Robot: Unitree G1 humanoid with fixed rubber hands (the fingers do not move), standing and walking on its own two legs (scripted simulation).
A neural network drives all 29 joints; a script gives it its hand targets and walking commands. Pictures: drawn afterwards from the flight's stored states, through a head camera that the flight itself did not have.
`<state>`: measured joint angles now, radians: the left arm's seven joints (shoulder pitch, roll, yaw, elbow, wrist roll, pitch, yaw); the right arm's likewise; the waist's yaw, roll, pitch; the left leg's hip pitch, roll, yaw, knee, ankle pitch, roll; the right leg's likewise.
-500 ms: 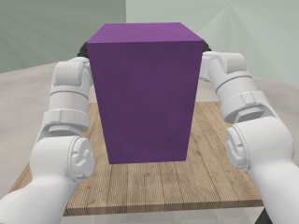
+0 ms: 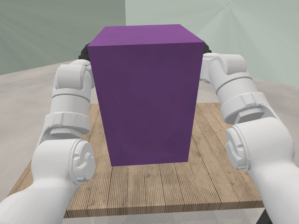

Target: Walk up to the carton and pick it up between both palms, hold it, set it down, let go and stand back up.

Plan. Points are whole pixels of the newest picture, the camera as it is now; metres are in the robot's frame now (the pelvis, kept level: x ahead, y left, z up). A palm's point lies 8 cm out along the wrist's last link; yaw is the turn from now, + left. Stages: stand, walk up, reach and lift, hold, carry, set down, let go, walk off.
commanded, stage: hold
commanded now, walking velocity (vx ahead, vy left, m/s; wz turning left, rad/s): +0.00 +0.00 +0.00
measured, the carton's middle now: (146, 93) +0.36 -0.01 +0.28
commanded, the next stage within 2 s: set down in 1.46 s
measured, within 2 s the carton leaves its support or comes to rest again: neither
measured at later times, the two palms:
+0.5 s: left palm (86, 67) +0.37 +0.14 +0.34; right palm (205, 63) +0.36 -0.15 +0.35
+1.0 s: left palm (85, 68) +0.37 +0.14 +0.34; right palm (203, 64) +0.36 -0.15 +0.35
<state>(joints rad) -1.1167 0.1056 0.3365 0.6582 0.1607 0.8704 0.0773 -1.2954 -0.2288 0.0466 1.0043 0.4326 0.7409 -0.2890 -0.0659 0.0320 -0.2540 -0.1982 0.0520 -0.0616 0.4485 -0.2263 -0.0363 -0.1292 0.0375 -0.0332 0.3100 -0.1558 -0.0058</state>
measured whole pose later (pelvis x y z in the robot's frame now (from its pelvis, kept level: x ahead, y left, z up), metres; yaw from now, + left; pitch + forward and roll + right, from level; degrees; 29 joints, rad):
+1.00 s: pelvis +0.00 +0.00 +0.00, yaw +0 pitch -1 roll -2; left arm -1.13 0.11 0.34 0.67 0.16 0.86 0.08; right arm -1.30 -0.23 0.05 0.99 0.43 0.74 -0.29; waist -0.07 0.03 -0.25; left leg -0.21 0.05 -0.07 0.44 -0.22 -0.04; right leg -0.14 0.04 -0.04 0.30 -0.15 -0.01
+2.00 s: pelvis -0.01 -0.01 +0.00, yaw +2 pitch -5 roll -1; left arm -1.10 0.10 0.41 0.65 0.26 0.71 0.05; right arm -1.23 -0.12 -0.07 1.09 0.28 0.44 -0.21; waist -0.06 -0.01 -0.14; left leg -0.12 0.05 -0.09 0.38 -0.18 -0.05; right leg -0.07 0.03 -0.06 0.30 -0.15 -0.02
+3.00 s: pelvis -0.01 -0.03 +0.00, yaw +2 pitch -6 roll -1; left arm -0.81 -0.04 0.33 0.34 0.30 0.69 0.13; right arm -1.00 -0.11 -0.03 0.90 0.27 0.37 -0.14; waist -0.05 -0.03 -0.05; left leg -0.10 0.06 -0.09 0.40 -0.20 -0.07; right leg -0.06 0.05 -0.06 0.34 -0.18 -0.04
